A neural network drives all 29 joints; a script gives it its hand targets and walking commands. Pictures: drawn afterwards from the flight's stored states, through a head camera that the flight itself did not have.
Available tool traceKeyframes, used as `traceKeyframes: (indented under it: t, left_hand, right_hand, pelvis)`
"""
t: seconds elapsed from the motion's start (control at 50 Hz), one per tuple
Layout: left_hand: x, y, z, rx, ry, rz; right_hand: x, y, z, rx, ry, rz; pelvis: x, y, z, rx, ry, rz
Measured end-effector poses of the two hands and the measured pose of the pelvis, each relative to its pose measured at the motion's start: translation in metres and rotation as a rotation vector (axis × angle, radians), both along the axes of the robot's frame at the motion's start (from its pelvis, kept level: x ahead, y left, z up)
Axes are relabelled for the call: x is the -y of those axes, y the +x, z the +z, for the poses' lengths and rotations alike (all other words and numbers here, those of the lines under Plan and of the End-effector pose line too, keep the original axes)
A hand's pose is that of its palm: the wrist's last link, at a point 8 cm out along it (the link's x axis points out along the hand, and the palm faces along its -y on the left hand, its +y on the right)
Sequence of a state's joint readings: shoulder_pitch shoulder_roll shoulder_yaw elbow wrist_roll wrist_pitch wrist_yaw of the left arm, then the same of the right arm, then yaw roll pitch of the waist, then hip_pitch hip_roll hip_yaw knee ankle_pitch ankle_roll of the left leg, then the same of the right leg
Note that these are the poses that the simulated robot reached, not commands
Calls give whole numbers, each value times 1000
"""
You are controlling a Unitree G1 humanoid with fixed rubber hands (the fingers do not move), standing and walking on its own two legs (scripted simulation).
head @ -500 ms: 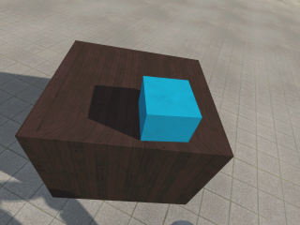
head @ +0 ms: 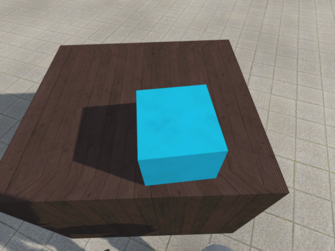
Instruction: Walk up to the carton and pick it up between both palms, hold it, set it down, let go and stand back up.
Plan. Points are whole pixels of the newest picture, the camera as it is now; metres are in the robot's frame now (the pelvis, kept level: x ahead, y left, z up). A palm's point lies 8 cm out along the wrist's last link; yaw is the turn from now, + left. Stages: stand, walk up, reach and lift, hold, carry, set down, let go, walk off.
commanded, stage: walk up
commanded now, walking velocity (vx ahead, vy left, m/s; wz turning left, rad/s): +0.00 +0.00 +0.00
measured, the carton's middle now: (176, 134) +0.43 +0.00 -0.02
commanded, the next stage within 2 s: none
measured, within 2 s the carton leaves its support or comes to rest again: neither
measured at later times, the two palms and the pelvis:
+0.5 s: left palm out of the picture +0.07 +0.26 -0.13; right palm out of the picture +0.04 -0.18 -0.09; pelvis +0.08 +0.04 +0.03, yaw -1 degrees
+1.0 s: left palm out of the picture +0.07 +0.26 -0.11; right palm out of the picture +0.02 -0.25 -0.10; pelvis +0.03 +0.01 +0.03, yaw -1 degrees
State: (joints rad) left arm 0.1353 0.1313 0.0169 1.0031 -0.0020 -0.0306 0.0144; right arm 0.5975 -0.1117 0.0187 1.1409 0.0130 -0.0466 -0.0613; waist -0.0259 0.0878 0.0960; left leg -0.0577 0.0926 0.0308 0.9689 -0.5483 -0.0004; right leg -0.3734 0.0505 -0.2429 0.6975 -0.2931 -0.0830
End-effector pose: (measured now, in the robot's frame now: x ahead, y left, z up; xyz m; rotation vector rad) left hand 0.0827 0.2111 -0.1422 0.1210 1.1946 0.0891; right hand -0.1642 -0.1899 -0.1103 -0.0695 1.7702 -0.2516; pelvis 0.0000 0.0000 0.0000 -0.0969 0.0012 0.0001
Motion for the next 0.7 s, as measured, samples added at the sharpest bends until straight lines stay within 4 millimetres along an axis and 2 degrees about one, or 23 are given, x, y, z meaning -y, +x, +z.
traceKeyframes:
  t: [0.04,0.1,0.16,0.2,0.24,0.28,0.34,0.42,0.5,0.56,0.64,0.7]
  left_hand:
    - [-1,-8,8,-10,15,62]
    - [0,-32,18,-71,34,89]
    - [6,-57,26,-162,24,94]
    - [8,-69,29,-211,11,83]
    - [8,-79,30,-255,-2,68]
    - [5,-83,27,-289,-16,56]
    - [-7,-78,16,-309,-29,50]
    - [-31,-50,5,-289,-24,35]
    - [-45,-12,11,-221,-18,24]
    - [-55,9,21,-181,2,13]
    - [-67,18,31,-171,43,-3]
    - [-73,18,35,-174,66,9]
  right_hand:
    - [14,44,-2,65,3,25]
    - [37,128,-2,233,-15,92]
    - [44,207,1,402,-32,155]
    - [38,243,3,473,-29,169]
    - [27,261,3,504,-19,167]
    - [21,266,2,500,-38,154]
    - [16,255,0,443,-59,152]
    - [2,229,12,373,-82,121]
    - [-13,206,15,313,-74,93]
    - [-30,201,11,298,-37,78]
    - [-51,201,4,311,18,51]
    - [-57,202,2,321,44,46]
  pelvis:
    - [6,16,8,11,56,14]
    - [10,35,22,34,98,5]
    - [7,43,30,44,93,0]
    - [2,45,32,47,87,-11]
    - [-3,46,32,46,75,-13]
    - [-10,49,30,42,61,-5]
    - [-22,58,24,33,33,1]
    - [-31,70,26,36,80,-14]
    - [-44,75,32,24,80,-20]
    - [-52,76,35,15,87,-26]
    - [-58,77,37,9,95,-28]
    - [-57,80,38,10,103,-22]
